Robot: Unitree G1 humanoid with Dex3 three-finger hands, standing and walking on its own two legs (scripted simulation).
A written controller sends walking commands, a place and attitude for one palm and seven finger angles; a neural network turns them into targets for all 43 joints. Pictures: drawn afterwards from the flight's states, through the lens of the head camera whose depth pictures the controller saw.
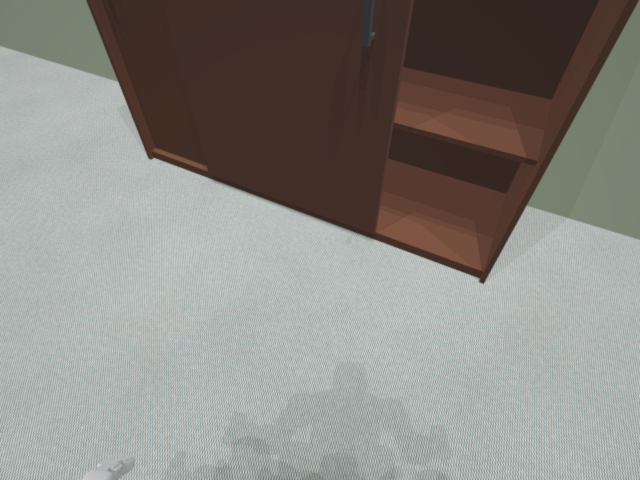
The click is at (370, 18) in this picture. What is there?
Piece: wardrobe's sliding door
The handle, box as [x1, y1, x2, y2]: [361, 0, 374, 46]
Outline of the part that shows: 374,0 364,0 361,45 368,46 370,44 370,41 374,37 374,33 371,31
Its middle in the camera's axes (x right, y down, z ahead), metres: +0.13 -0.62 +0.98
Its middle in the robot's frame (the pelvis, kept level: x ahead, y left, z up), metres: +1.18 -0.08 +0.17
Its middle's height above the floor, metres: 0.94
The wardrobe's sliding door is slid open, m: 0.45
